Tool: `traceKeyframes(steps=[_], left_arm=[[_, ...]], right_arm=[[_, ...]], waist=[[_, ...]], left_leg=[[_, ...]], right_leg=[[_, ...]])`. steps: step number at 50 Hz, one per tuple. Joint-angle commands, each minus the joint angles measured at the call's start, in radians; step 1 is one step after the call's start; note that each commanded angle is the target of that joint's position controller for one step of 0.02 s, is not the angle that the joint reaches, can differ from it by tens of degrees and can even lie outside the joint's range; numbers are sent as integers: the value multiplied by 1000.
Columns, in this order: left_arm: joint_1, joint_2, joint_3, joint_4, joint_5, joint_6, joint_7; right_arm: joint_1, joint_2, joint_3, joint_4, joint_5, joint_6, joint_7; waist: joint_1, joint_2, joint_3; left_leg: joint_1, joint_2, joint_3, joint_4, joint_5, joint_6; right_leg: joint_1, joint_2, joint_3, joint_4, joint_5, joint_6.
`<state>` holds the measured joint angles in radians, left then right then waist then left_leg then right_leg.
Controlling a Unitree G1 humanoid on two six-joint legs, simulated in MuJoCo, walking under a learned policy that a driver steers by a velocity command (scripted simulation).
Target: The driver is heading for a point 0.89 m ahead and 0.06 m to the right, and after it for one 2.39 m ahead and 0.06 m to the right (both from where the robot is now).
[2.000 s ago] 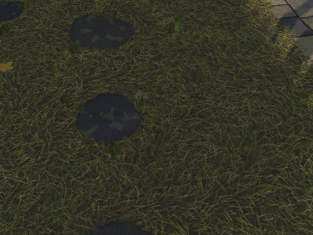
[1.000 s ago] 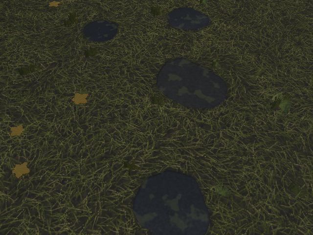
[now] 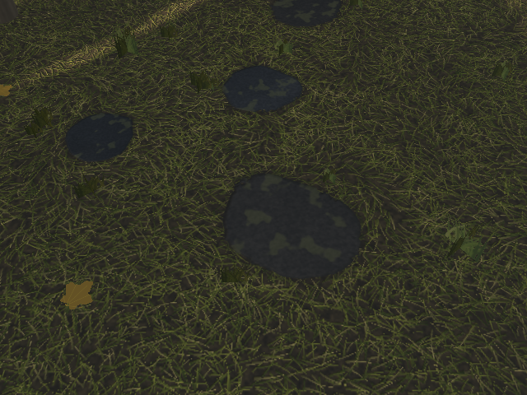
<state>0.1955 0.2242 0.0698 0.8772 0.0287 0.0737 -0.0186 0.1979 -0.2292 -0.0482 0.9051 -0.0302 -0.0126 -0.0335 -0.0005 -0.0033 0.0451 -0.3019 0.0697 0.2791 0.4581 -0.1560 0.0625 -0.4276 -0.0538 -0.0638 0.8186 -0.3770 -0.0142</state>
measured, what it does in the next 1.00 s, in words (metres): walks ahead: right foot, then left foot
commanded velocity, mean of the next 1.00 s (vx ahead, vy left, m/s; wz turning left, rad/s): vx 0.25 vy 0.00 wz -0.21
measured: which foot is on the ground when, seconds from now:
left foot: down 0.00-0.08, up 0.10-0.52, down 0.54-1.00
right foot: up 0.00-0.06, down 0.08-0.54, up 0.56-0.96, down 0.98-1.00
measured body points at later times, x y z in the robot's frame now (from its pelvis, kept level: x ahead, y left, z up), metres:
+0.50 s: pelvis +0.02 -0.02 +0.01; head +0.02 -0.02 +0.46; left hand +0.15 +0.22 -0.12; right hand +0.05 -0.30 -0.12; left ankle +0.02 +0.09 -0.72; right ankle +0.00 -0.11 -0.74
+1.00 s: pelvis +0.21 -0.08 -0.02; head +0.24 -0.09 +0.43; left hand +0.45 +0.11 -0.12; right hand +0.08 -0.30 -0.16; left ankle +0.03 +0.08 -0.73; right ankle +0.30 -0.18 -0.74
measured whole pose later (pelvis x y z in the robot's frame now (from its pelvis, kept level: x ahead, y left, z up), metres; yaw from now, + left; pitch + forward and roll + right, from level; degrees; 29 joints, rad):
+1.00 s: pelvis +0.21 -0.08 -0.02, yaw -11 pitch +1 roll +1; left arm 0.01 0.23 0.04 0.80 0.04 -0.05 -0.03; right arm 0.47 -0.21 -0.04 1.03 -0.02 -0.07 0.00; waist -0.06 0.00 0.06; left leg 0.12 0.01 0.03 0.39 -0.47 0.01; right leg -0.47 0.00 -0.09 0.53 -0.11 -0.09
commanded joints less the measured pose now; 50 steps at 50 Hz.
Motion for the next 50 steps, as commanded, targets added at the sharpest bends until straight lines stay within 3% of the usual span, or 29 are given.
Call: traceKeyframes(steps=[1,3,4,5,6,8,10,12,15,18,21,23,26,27,28,29,30,31,32,34,40,45,47,48,49,50], left_arm=[[31,67,13,-75,-7,-7,-7],[94,75,16,-69,-8,-24,-4],[112,130,28,-70,-1,-39,4],[100,288,62,-98,-5,-43,15],[149,268,68,-77,4,-44,28],[40,201,48,-95,-5,-42,38],[-43,147,31,-132,-15,-47,36],[-10,129,21,-128,-21,-56,31],[37,136,17,-109,-15,-65,37],[94,152,18,-80,-6,-60,35],[99,167,18,-62,0,-63,27],[85,181,20,-55,-3,-71,23],[1,163,18,-63,-22,-76,19],[-40,107,4,-85,-21,-85,19],[-66,21,-19,-117,-24,-98,15],[-122,100,-2,-139,1,-105,13],[-104,128,8,-128,4,-110,4],[-56,129,10,-99,-1,-115,-10],[-23,131,12,-76,1,-117,-19],[-33,105,7,-62,15,-114,-29],[-219,58,-16,-124,9,-107,-33],[-273,71,-22,-153,2,-110,-29],[-192,91,-12,-133,1,-115,-17],[-81,110,-1,-98,1,-121,-8],[90,135,13,-39,8,-131,2],[263,208,33,-8,33,-141,15]], right_arm=[[3,-172,-43,-54,-1,9,3],[13,-180,-52,-49,2,24,6],[56,-143,-50,-42,0,37,14],[21,-67,-30,-116,16,43,11],[-74,-102,-33,-125,1,56,1],[-30,-93,-34,-111,24,52,8],[24,-119,-43,-81,-3,42,13],[35,-109,-43,-78,1,46,16],[13,-86,-32,-87,12,59,11],[-21,-96,-27,-102,-3,54,24],[-36,-94,-23,-109,-4,35,39],[-8,-85,-20,-101,1,17,39],[157,-62,-16,-34,5,-11,29],[242,-107,-24,-9,-3,-24,20],[322,-197,-39,-4,-1,-33,14],[307,-241,-56,14,-3,-30,18],[231,-188,-44,-3,4,-34,21],[169,-148,-34,-18,16,-43,26],[141,-135,-31,-26,18,-50,29],[176,-105,-23,-6,19,-69,30],[285,-96,-19,53,17,-81,33],[303,-130,-23,79,13,-81,27],[273,-146,-26,82,12,-78,24],[261,-157,-29,85,11,-73,25],[251,-152,-27,84,15,-68,26],[258,-110,-13,57,19,-66,28]], waist=[[-2,125,-99],[29,64,-96],[30,-110,-65],[21,-373,0],[68,-199,18],[-9,-115,-3],[-30,-128,-72],[-21,-83,-117],[4,-94,-101],[48,-134,-80],[53,-122,-21],[38,-100,-8],[-65,-43,4],[-99,54,4],[-117,238,-28],[-109,198,103],[-53,118,152],[-15,102,137],[3,110,104],[-8,98,56],[-61,101,76],[-57,119,84],[-7,123,47],[44,115,-15],[116,79,-111],[170,-18,-237]], left_leg=[[50,299,-204,-162,-73,121],[-8,272,-148,-46,-89,35],[-72,185,-67,151,-181,-41],[-330,-26,-46,344,-468,-123],[-319,-20,-211,524,-443,-119],[-297,-16,-280,567,-274,-102],[-277,-35,-270,610,-196,-88],[-254,-40,-273,622,-196,-93],[-238,-32,-282,501,-214,-100],[-209,-37,-265,377,-243,-88],[-165,-51,-250,262,-280,-68],[-82,-63,-238,181,-287,-42],[259,-95,-205,-100,-131,14],[402,18,-370,-192,-255,39],[490,256,-717,-351,-549,97],[340,348,-883,-418,-654,178],[290,311,-830,-417,-636,180],[290,249,-736,-416,-548,145],[307,199,-641,-416,-429,114],[336,144,-516,-397,-201,105],[328,112,-384,-368,139,125],[346,152,-348,-315,361,112],[360,162,-324,-211,609,90],[362,149,-302,-74,750,76],[292,107,-263,131,735,55],[89,59,-232,430,402,40]], right_leg=[[102,16,-32,-96,-33,-22],[235,37,-16,-307,75,-53],[257,-68,178,-523,83,-85],[260,-325,582,-612,293,-212],[208,-322,520,-586,406,-273],[195,-191,354,-547,384,-225],[264,-133,276,-516,525,-207],[312,-139,265,-499,623,-218],[359,-153,285,-504,592,-224],[360,-153,362,-599,51,-238],[322,-165,417,-644,-125,-242],[275,-164,422,-644,-136,-239],[54,-84,344,-551,-189,-183],[-102,-11,272,-391,-187,-135],[-245,122,96,-105,-161,-84],[-352,119,99,0,-121,-82],[-351,65,147,69,-34,-78],[-331,45,140,87,34,-67],[-305,31,117,95,83,-52],[-294,16,72,140,167,-27],[-304,-7,-1,-22,278,20],[-155,21,-32,-212,265,-33],[-20,60,-42,-253,218,-72],[111,93,-51,-286,205,-94],[329,103,-51,-334,229,-119],[584,-104,176,-363,58,-162]])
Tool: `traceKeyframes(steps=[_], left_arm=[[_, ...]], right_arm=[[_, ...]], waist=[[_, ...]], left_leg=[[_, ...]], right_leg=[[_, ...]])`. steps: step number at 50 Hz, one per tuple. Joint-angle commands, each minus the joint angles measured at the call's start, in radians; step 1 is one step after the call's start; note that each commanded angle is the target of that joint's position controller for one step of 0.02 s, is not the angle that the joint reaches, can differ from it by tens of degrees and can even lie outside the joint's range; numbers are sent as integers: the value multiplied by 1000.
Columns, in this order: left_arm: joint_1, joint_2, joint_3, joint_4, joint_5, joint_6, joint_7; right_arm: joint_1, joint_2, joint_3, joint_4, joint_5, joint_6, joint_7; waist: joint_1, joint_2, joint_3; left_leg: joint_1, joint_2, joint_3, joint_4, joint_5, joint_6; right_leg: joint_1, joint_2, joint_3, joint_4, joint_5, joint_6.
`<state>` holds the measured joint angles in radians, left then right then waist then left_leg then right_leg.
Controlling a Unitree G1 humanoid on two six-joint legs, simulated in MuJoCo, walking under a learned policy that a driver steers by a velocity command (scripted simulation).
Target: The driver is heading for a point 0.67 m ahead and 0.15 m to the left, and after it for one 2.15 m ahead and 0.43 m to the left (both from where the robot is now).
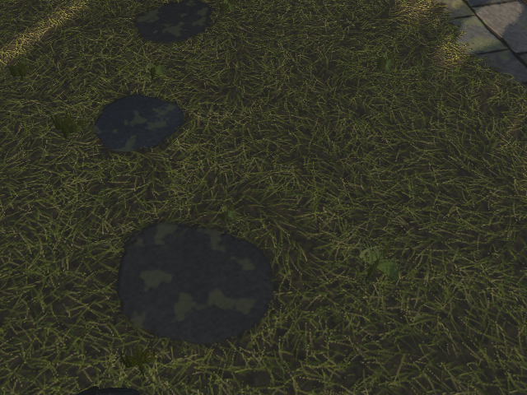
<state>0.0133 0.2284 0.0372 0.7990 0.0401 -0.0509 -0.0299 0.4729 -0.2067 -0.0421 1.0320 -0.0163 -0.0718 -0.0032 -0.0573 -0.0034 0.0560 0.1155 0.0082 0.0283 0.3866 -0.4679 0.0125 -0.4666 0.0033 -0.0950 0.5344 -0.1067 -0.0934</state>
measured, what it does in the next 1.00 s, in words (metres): walks ahead, turning left: left foot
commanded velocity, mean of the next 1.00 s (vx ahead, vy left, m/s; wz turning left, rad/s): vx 0.33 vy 0.00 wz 0.41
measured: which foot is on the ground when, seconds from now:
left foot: down 0.00-0.00, up 0.02-0.52, down 0.54-1.00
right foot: down 0.00-0.52, up 0.54-1.00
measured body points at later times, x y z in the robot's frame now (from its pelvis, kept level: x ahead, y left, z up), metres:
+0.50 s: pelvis +0.27 -0.01 +0.01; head +0.30 +0.00 +0.46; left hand +0.18 +0.22 -0.14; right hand +0.48 -0.20 -0.11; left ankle +0.40 +0.09 -0.70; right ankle +0.12 -0.09 -0.72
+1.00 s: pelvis +0.41 +0.01 +0.02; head +0.43 +0.03 +0.47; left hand +0.43 +0.30 -0.10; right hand +0.59 -0.22 -0.10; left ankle +0.40 +0.07 -0.72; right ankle +0.53 -0.11 -0.68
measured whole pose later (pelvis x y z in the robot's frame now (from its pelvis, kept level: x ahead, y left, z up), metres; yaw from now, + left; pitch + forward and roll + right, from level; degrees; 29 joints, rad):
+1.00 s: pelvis +0.41 +0.01 +0.02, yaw +27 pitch +2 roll +0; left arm 0.15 0.25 0.04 0.79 0.03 0.02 0.01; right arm 0.29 -0.27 -0.08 0.83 -0.02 0.00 0.00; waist -0.05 -0.02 0.01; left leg -0.25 -0.15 -0.13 0.38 -0.16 0.11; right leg -0.49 -0.05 0.05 0.79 -0.28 0.06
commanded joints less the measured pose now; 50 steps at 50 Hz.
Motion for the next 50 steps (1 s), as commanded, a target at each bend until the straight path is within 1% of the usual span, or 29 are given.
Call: traceKeyframes(steps=[1,2,3,4,6,8,11,14,17,20,21,23,25,26,27,28,29,30,31,32,33,34,35,38,41,42,44,45,50], left_arm=[[485,303,85,84,25,-15,26],[402,245,76,76,-12,-7,20],[293,184,58,63,-19,-9,20],[240,125,43,59,-15,-19,16],[218,78,27,76,-19,-35,24],[261,77,24,99,-20,-55,27],[309,93,27,121,-23,-69,31],[350,81,21,137,-23,-70,34],[376,82,16,150,-26,-71,42],[437,88,13,178,-26,-65,55],[444,89,12,185,-25,-60,60],[440,113,16,189,-25,-49,73],[405,145,27,178,-24,-35,86],[383,152,30,166,-27,-29,85],[342,157,33,145,-41,-29,74],[438,38,13,100,-37,-32,61],[426,84,20,73,-52,-22,63],[347,97,19,55,-42,-23,61],[299,99,19,39,-36,-25,60],[282,105,24,39,-22,-18,59],[296,105,26,34,-5,4,58],[316,92,26,35,0,29,58],[326,77,23,32,-1,45,59],[303,74,22,8,-7,62,59],[219,98,28,-29,-7,76,62],[193,102,28,-41,-6,78,59],[129,110,28,-65,-4,78,53],[99,114,28,-77,-4,75,50],[67,98,16,-94,-9,36,36]], right_arm=[[93,-14,2,-92,35,-7,8],[10,-129,-26,-85,11,-5,2],[-66,-135,-32,-109,11,-9,8],[-91,-108,-24,-108,14,-14,12],[-63,-79,-21,-87,-9,9,22],[-65,-65,-22,-83,-13,31,33],[-169,-65,-24,-114,-11,48,42],[-277,-62,-21,-150,-8,47,48],[-378,-43,-8,-186,-9,41,56],[-472,-32,5,-228,-12,39,61],[-484,-29,8,-236,-15,37,61],[-431,-40,4,-228,-23,34,56],[-267,-74,-11,-185,-29,28,47],[-157,-106,-27,-155,-35,17,41],[-54,-154,-47,-133,-47,6,29],[-91,-271,-75,-144,-42,9,19],[-32,-305,-88,-162,2,22,16],[-116,-272,-84,-187,15,39,3],[-202,-208,-68,-201,24,49,-2],[-245,-164,-56,-206,26,54,-4],[-254,-143,-49,-210,30,56,-8],[-257,-139,-45,-211,23,54,-6],[-255,-156,-49,-212,14,47,-3],[-240,-200,-62,-223,3,44,1],[-215,-209,-66,-236,5,61,-2],[-203,-210,-68,-239,6,66,-3],[-185,-213,-72,-247,2,73,0],[-175,-215,-73,-250,-1,75,2],[-118,-207,-70,-240,-15,58,7]], waist=[[160,-291,-366],[154,-128,-287],[110,-78,-140],[88,-31,-79],[39,-62,-40],[30,-63,-32],[36,-51,15],[54,-40,42],[72,-42,52],[100,-43,65],[98,-39,72],[73,-67,28],[7,-111,-63],[-39,-108,-127],[-108,-48,-188],[9,189,-293],[-37,107,-466],[-24,19,-354],[5,0,-203],[42,-38,-123],[64,-33,-98],[82,-23,-100],[92,-16,-109],[90,25,-147],[60,67,-147],[49,75,-151],[21,96,-125],[9,109,-101],[-19,107,-79]], left_leg=[[-649,-73,23,843,-32,55],[-720,-31,-114,919,-9,80],[-744,20,-102,906,93,90],[-708,55,-98,851,161,90],[-619,86,-95,775,197,76],[-612,83,-90,756,217,65],[-736,95,-84,706,313,50],[-815,87,-67,596,423,39],[-790,69,1,430,509,36],[-776,51,73,301,513,57],[-763,35,97,261,497,67],[-670,-32,147,227,425,95],[-507,-94,153,209,356,137],[-373,-105,118,140,397,167],[-186,-38,33,38,599,215],[156,287,-305,234,1341,336],[258,394,-555,153,1387,482],[120,361,-467,68,1207,448],[-48,308,-400,1,1066,400],[-168,253,-346,-41,1002,355],[-259,216,-303,-65,983,328],[-316,187,-272,-73,971,309],[-347,164,-251,-68,992,299],[-351,126,-242,-58,964,269],[-328,110,-293,-71,744,238],[-318,106,-326,-93,577,236],[-300,104,-410,-152,180,242],[-288,110,-452,-174,69,244],[-243,131,-473,-154,62,248]], right_leg=[[818,-438,735,-233,-356,-200],[711,-393,780,-296,-395,-180],[566,-359,600,-296,-347,-155],[447,-317,476,-330,-218,-130],[320,-248,305,-373,-91,-79],[297,-239,233,-401,-12,-74],[323,-233,141,-443,27,-63],[363,-214,56,-447,122,-43],[392,-198,-28,-428,262,-21],[482,-216,-77,-398,402,-13],[512,-218,-99,-358,516,-9],[564,-221,-132,-219,853,9],[562,-225,-142,18,1023,22],[516,-223,-133,203,918,22],[374,-175,-149,486,604,49],[-1,-21,-122,840,-517,90],[-139,43,80,1021,-529,102],[-186,-21,133,987,-397,100],[-188,-53,126,896,-329,104],[-158,-71,129,826,-306,112],[-99,-81,129,764,-293,124],[-51,-81,127,718,-291,133],[-27,-73,120,683,-282,141],[-39,-67,115,594,-224,154],[-89,-69,129,519,-187,164],[-101,-72,137,492,-177,168],[-142,-75,154,422,-160,171],[-163,-71,159,379,-161,171],[-85,-42,133,187,-205,135]])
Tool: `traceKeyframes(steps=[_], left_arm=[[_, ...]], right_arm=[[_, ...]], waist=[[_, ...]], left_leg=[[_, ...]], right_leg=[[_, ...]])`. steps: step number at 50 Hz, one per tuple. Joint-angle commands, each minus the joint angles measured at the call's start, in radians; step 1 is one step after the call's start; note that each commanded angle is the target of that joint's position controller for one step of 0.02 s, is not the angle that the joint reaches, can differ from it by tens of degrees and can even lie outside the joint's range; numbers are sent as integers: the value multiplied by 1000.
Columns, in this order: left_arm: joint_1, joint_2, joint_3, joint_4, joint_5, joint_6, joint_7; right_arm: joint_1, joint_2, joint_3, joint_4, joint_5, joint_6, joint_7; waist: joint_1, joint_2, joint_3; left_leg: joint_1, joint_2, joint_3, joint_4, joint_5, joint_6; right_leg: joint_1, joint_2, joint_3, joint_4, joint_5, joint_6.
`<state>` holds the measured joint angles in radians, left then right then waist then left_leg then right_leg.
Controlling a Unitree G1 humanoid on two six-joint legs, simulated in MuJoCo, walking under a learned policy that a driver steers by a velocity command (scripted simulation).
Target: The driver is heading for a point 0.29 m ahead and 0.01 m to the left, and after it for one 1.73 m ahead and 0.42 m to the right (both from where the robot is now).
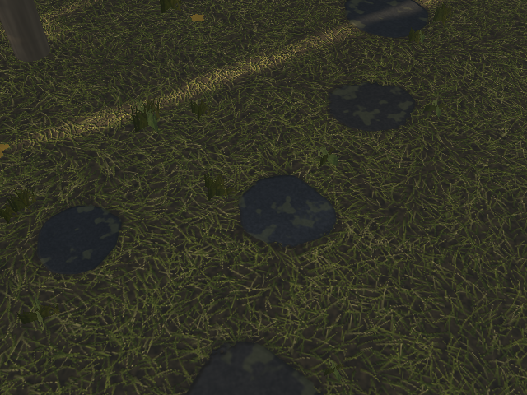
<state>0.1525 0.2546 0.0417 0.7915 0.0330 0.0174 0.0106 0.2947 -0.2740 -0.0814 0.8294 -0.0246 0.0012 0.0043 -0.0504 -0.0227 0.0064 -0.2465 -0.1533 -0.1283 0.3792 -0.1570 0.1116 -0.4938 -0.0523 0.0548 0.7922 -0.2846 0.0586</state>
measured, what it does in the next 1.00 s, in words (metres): walks ahead, turning right: right foot, then left foot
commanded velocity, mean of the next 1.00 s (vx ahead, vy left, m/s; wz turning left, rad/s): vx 0.14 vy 0.00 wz -0.25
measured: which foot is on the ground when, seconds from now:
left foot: down 0.00-0.12, up 0.14-0.52, down 0.54-0.98, up 1.00-1.00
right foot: up 0.00-0.10, down 0.12-0.54, up 0.56-0.98, down 1.00-1.00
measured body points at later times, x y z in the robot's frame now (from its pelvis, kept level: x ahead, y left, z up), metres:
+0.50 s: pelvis +0.14 -0.04 -0.01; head +0.18 -0.04 +0.44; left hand +0.14 +0.23 -0.14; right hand +0.30 -0.29 -0.12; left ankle +0.22 +0.06 -0.73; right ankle +0.06 -0.14 -0.74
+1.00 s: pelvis +0.16 -0.04 -0.01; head +0.17 -0.06 +0.44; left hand +0.39 +0.15 -0.11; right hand +0.14 -0.33 -0.14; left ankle +0.23 +0.05 -0.74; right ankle +0.12 -0.13 -0.75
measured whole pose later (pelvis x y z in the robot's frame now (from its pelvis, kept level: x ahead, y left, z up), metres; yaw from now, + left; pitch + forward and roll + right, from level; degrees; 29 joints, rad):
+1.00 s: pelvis +0.16 -0.04 -0.01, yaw -21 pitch +0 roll +1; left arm 0.16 0.26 0.04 0.74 0.02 0.06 -0.03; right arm 0.25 -0.28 -0.04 0.79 -0.03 0.02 -0.01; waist -0.03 0.02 0.04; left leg -0.30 0.07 0.19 0.56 -0.25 0.02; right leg -0.24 0.01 -0.02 0.53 -0.30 -0.03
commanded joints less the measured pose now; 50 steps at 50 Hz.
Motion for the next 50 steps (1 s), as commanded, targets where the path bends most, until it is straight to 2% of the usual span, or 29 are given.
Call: traceKeyframes(steps=[1,3,5,6,7,8,9,10,12,13,14,16,22,24,25,26,27,28,29,30,31,32,33,35,42,46,48,49,50], left_arm=[[-65,70,9,-88,-4,-40,-7],[-15,65,5,-80,-8,-55,-8],[113,59,5,-40,-4,-77,2],[204,124,16,-26,11,-89,14],[260,244,44,-15,14,-89,16],[256,238,54,7,6,-83,13],[206,164,36,-3,-11,-85,4],[164,122,25,-9,-21,-89,-5],[152,97,15,-4,-25,-97,-11],[171,95,15,10,-27,-99,-14],[190,100,18,24,-28,-98,-14],[224,120,27,41,-29,-88,-7],[269,145,48,46,-24,-44,7],[228,157,57,29,-23,-32,10],[191,166,61,17,-29,-28,11],[158,161,62,1,-40,-30,9],[169,102,47,-35,-53,-37,7],[308,53,41,-33,-57,-22,16],[318,129,58,2,-23,1,24],[263,134,64,9,-10,12,17],[225,119,63,5,-9,21,8],[202,116,64,-3,-7,31,-3],[208,112,63,-1,-7,40,-13],[204,108,62,-10,-18,48,-25],[58,87,38,-84,-15,68,-55],[52,86,27,-100,-22,57,-47],[105,77,20,-84,-18,41,-39],[111,102,21,-82,-10,28,-33],[115,171,28,-95,7,15,-23]], right_arm=[[60,-138,-29,-37,-9,-18,2],[39,-137,-27,-40,-10,-21,5],[1,-108,-17,-50,4,-26,1],[-22,-36,5,-74,10,-38,0],[-49,-1,17,-109,24,-52,3],[-46,-90,-1,-107,-11,-57,2],[-30,-108,-7,-84,-21,-59,9],[-11,-96,-4,-66,-20,-57,15],[-8,-73,3,-54,-27,-47,19],[-14,-54,9,-56,-25,-41,18],[-33,-38,16,-62,-17,-37,17],[-96,-25,25,-81,-4,-29,12],[-207,-39,36,-117,16,-18,-13],[-169,-52,34,-111,21,-24,-21],[-124,-57,32,-100,18,-30,-27],[-71,-80,25,-89,6,-42,-36],[3,-169,6,-93,-11,-52,-52],[2,-231,-5,-106,11,-30,-49],[9,-168,2,-103,27,-16,-45],[-55,-98,23,-120,24,-14,-47],[-126,-64,35,-134,17,-10,-51],[-150,-60,39,-140,10,-10,-56],[-148,-69,37,-137,4,-11,-59],[-127,-79,33,-131,0,-17,-57],[-97,-118,16,-122,-8,-13,-41],[-73,-154,5,-104,-8,-4,-20],[-88,-159,4,-98,6,7,-14],[-51,-146,5,-83,5,11,-10],[-9,-63,25,-99,-3,15,-1]], waist=[[-23,130,-27],[10,129,-14],[91,64,-4],[127,-76,-18],[138,-235,-7],[103,-145,75],[65,-52,99],[39,-45,93],[29,-108,32],[27,-110,-2],[29,-108,-21],[47,-114,-28],[91,-129,-38],[66,-123,-34],[33,-108,-33],[2,-69,-50],[-8,106,-154],[40,300,-250],[40,181,-224],[55,108,-109],[74,100,-46],[81,142,-19],[82,173,-18],[83,160,-47],[44,165,-32],[36,174,-56],[75,145,-61],[76,89,-54],[51,-145,-75]], left_leg=[[103,290,-317,-136,-252,147],[22,277,-315,-108,-274,132],[-153,209,-282,-8,-310,76],[-272,130,-178,184,-355,23],[-467,-12,-4,394,-384,-10],[-514,44,-13,506,-370,-16],[-484,90,-11,541,-301,-28],[-439,123,34,539,-250,-55],[-368,136,112,562,-192,-102],[-332,133,130,568,-178,-119],[-313,127,143,551,-161,-132],[-306,115,155,493,-126,-147],[-244,98,139,314,-91,-125],[-142,93,121,213,-78,-107],[-47,92,118,109,-10,-96],[100,140,79,10,125,-79],[296,384,-107,8,392,-25],[376,616,-340,19,717,125],[299,610,-347,3,598,173],[199,539,-246,-31,459,149],[124,474,-148,-67,360,113],[87,431,-78,-89,328,89],[62,400,-21,-92,361,87],[68,396,34,-85,397,97],[49,432,95,-114,103,110],[48,448,94,-49,177,109],[5,423,128,32,195,59],[-52,396,156,82,118,-6],[-176,304,246,285,-145,-85]], right_leg=[[-15,25,-27,-108,-51,-30],[129,53,-54,-218,-76,-62],[406,49,-42,-415,3,-93],[526,-128,158,-533,-154,-126],[597,-318,531,-674,-398,-215],[519,-359,598,-653,-302,-279],[487,-303,496,-617,-154,-279],[468,-241,379,-602,50,-254],[474,-156,227,-550,548,-238],[473,-133,173,-512,770,-240],[471,-117,138,-484,902,-237],[478,-97,119,-449,995,-232],[469,-102,204,-366,886,-229],[420,-97,254,-334,786,-206],[375,-75,265,-299,696,-181],[296,-37,262,-228,593,-144],[183,34,179,-14,312,-102],[51,202,27,201,-409,-87],[23,139,15,343,-422,-86],[1,110,21,380,-341,-81],[1,84,16,367,-271,-68],[5,70,9,355,-220,-52],[26,78,-10,372,-183,-37],[38,88,-22,367,-153,-22],[84,41,-62,98,-121,-30],[194,71,-104,-78,-148,-66],[327,88,-121,-310,-6,-93],[402,59,-54,-454,81,-105],[490,-184,243,-574,112,-141]])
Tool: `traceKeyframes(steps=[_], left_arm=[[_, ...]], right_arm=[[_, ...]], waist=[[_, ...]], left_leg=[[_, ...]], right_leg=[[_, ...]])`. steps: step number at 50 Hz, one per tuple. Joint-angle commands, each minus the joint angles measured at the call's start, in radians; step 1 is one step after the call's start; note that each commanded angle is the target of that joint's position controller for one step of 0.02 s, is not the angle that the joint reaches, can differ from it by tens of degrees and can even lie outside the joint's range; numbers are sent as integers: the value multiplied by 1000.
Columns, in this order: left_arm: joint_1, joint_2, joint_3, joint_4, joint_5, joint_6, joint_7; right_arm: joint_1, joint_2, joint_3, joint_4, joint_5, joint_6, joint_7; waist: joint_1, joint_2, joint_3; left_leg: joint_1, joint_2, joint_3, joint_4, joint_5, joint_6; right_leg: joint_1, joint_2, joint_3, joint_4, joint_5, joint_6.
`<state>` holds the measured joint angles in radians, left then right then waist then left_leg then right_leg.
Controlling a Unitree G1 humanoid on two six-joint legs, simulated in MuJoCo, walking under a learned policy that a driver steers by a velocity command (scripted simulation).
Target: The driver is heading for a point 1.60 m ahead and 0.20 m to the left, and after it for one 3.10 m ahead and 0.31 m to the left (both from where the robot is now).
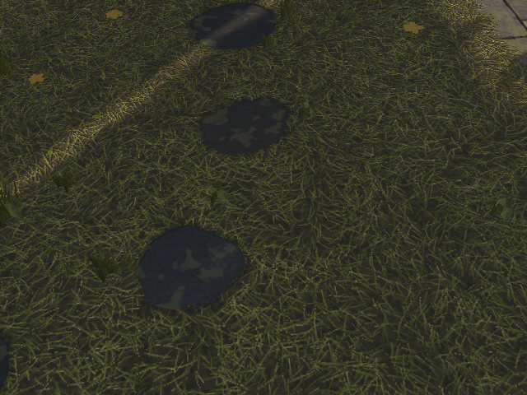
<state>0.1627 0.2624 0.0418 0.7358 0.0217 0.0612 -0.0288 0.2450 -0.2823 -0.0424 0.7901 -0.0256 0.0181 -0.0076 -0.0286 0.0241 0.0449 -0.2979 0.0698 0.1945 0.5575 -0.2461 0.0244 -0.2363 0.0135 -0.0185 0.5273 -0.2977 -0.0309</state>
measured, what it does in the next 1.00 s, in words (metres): walks ahead: left foot, then left foot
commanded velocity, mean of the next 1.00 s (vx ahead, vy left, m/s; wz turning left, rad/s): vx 0.23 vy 0.00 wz -0.06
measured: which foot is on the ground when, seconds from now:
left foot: up 0.00-0.30, down 0.32-0.56, up 0.58-0.96, down 0.98-1.00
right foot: down 0.00-0.98, up 1.00-1.00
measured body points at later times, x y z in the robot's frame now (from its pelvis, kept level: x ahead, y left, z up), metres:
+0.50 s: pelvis +0.01 -0.01 +0.01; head +0.01 +0.00 +0.46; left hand +0.11 +0.25 -0.12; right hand +0.03 -0.27 -0.13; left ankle -0.02 +0.11 -0.73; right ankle +0.00 -0.09 -0.72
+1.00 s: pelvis +0.21 +0.03 -0.01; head +0.24 +0.04 +0.44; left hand +0.12 +0.27 -0.16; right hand +0.42 -0.21 -0.11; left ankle +0.33 +0.11 -0.73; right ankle +0.01 -0.09 -0.72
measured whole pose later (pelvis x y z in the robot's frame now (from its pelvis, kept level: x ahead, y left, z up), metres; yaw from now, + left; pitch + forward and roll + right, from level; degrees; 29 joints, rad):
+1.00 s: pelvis +0.21 +0.03 -0.01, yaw -2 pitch +0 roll -1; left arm 0.48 0.22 0.03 1.07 0.02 -0.07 0.00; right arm 0.00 -0.22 -0.03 0.81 -0.04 -0.05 0.02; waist 0.06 -0.01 0.06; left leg -0.46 0.00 0.10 0.56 -0.12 0.10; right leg 0.09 0.00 -0.02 0.47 -0.48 -0.02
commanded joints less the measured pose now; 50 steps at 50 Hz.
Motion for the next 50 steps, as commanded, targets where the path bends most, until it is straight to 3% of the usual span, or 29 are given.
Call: traceKeyframes(steps=[1,2,3,4,6,8,10,12,14,15,16,17,19,22,24,27,28,29,30,31,32,34,37,41,45,47,48,49,50], left_arm=[[66,239,43,-52,10,-32,24],[67,180,34,-43,10,-37,28],[10,130,14,-42,5,-40,32],[-39,107,5,-46,7,-40,35],[-40,94,-1,-39,-3,-49,45],[-12,84,-8,-20,-8,-55,45],[0,89,-8,1,-4,-57,46],[8,97,-6,20,0,-55,48],[-12,98,-6,36,-7,-53,51],[-16,91,-9,42,-12,-56,53],[0,68,-16,46,-12,-61,51],[57,51,-15,64,-15,-60,44],[12,82,-5,88,1,-48,40],[-26,59,-3,70,16,-57,19],[-11,40,-5,75,14,-79,12],[160,39,3,152,3,-107,14],[266,88,17,186,5,-116,25],[370,185,45,211,4,-123,31],[383,183,45,222,9,-121,28],[313,146,34,207,11,-123,28],[257,121,29,191,8,-129,28],[229,93,19,190,3,-143,32],[298,75,10,234,-5,-154,33],[340,88,7,268,-3,-153,35],[337,114,11,288,-3,-153,36],[304,131,16,290,-4,-151,37],[290,137,18,293,-6,-147,37],[293,125,13,290,-5,-145,36],[334,42,-7,256,-18,-143,31]], right_arm=[[-4,-23,-1,-90,9,13,-3],[-39,-76,-12,-80,9,30,-7],[-23,-72,-16,-65,19,36,0],[9,-75,-19,-40,21,33,3],[55,-84,-25,-4,1,30,5],[51,-55,-16,5,6,30,5],[24,-32,-6,7,12,32,0],[21,-35,-4,16,17,32,-10],[56,-25,1,39,19,24,-19],[71,-28,5,52,11,13,-23],[77,-60,2,58,-1,-1,-27],[44,-113,-7,68,6,-9,-21],[54,-93,-14,87,6,-8,-3],[95,-128,-30,107,5,-4,-5],[76,-123,-35,105,8,-13,-2],[-21,-104,-39,84,17,-28,7],[-68,-66,-30,62,13,-36,8],[-110,2,-13,21,20,-46,15],[-148,-60,-26,3,-5,-52,15],[-120,-67,-31,16,-3,-59,21],[-81,-54,-28,38,4,-65,30],[-76,-47,-27,51,-7,-69,44],[-140,-22,-18,34,-14,-59,55],[-286,4,1,-23,-6,-55,58],[-312,-19,-2,-43,1,-53,50],[-214,-41,-16,-17,-2,-59,37],[-81,-56,-28,28,-5,-66,29],[88,-93,-46,86,-16,-77,17],[243,-193,-69,106,-40,-84,5]], waist=[[47,-317,-47],[63,-205,-26],[24,-174,-14],[-4,-163,-8],[-7,-166,-48],[5,-132,-74],[24,-142,-66],[37,-156,-64],[9,-133,-70],[-3,-103,-77],[10,-57,-93],[70,40,-74],[18,86,0],[-3,177,115],[12,142,111],[97,85,78],[141,-19,68],[169,-254,50],[165,-195,113],[104,-103,127],[67,-85,107],[46,-91,66],[59,-101,50],[87,-125,74],[74,-133,84],[17,-123,40],[-45,-97,-28],[-104,-63,-124],[-128,98,-261]], left_leg=[[-175,-47,-99,176,-337,-31],[-133,-21,-181,284,-313,-35],[-123,-27,-204,310,-254,-32],[-111,-29,-204,301,-200,-30],[-93,-44,-189,313,-160,-35],[-61,-46,-191,257,-167,-44],[-25,-50,-188,150,-171,-45],[14,-62,-180,56,-165,-42],[107,-68,-171,-125,-31,-32],[199,-39,-204,-223,120,-26],[272,36,-286,-242,209,-15],[201,63,-325,-215,134,14],[82,43,-351,-267,-316,61],[58,162,-533,-412,-586,148],[45,196,-558,-428,-528,174],[-104,91,-406,-306,-410,131],[-220,26,-318,-137,-344,97],[-395,-113,-155,164,-260,48],[-481,-92,-199,332,-281,61],[-477,-49,-248,406,-208,74],[-452,-26,-252,422,-141,76],[-415,0,-222,414,-43,56],[-417,-3,-171,368,28,14],[-351,-16,-124,181,111,-8],[-218,-38,-102,63,127,36],[-70,-80,-88,20,90,71],[84,-112,-73,-32,98,91],[310,-86,-107,-49,68,115],[562,201,-472,-115,-189,180]], right_leg=[[69,-408,460,-303,311,-193],[26,-369,399,-293,325,-227],[13,-308,316,-293,322,-209],[18,-249,252,-289,332,-173],[91,-203,184,-246,503,-157],[127,-204,166,-219,553,-159],[132,-202,173,-205,507,-160],[128,-207,200,-191,473,-165],[99,-192,206,-165,423,-138],[50,-181,208,-161,364,-101],[2,-151,200,-149,280,-60],[17,-59,135,-184,74,-42],[23,10,66,-84,-138,-50],[-133,40,-22,84,-155,-54],[-113,7,-21,97,-109,-62],[191,34,-30,-103,-59,-85],[318,-61,122,-206,-147,-106],[405,-273,520,-390,-441,-188],[353,-388,663,-447,-433,-243],[312,-369,599,-429,-370,-247],[296,-324,512,-433,-290,-221],[301,-258,363,-446,-91,-183],[309,-218,229,-429,182,-177],[248,-202,135,-408,352,-169],[233,-238,111,-379,467,-151],[244,-238,77,-251,717,-125],[231,-209,40,-85,823,-107],[122,-160,5,136,738,-88],[-126,-74,-45,492,329,-55]])
Keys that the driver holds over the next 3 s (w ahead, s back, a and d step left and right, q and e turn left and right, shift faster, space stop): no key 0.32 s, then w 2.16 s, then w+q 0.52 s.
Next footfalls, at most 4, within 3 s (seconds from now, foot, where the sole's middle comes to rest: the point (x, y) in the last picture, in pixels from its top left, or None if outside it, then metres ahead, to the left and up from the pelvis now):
0.32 left None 0.02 0.11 -0.77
0.98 left None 0.36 0.11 -0.77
1.54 right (298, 319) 0.69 -0.05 -0.77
2.08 left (233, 232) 0.99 0.13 -0.77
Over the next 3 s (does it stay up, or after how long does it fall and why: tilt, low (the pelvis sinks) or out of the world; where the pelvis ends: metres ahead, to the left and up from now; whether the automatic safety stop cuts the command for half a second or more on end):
stays up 1.30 0.03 0.01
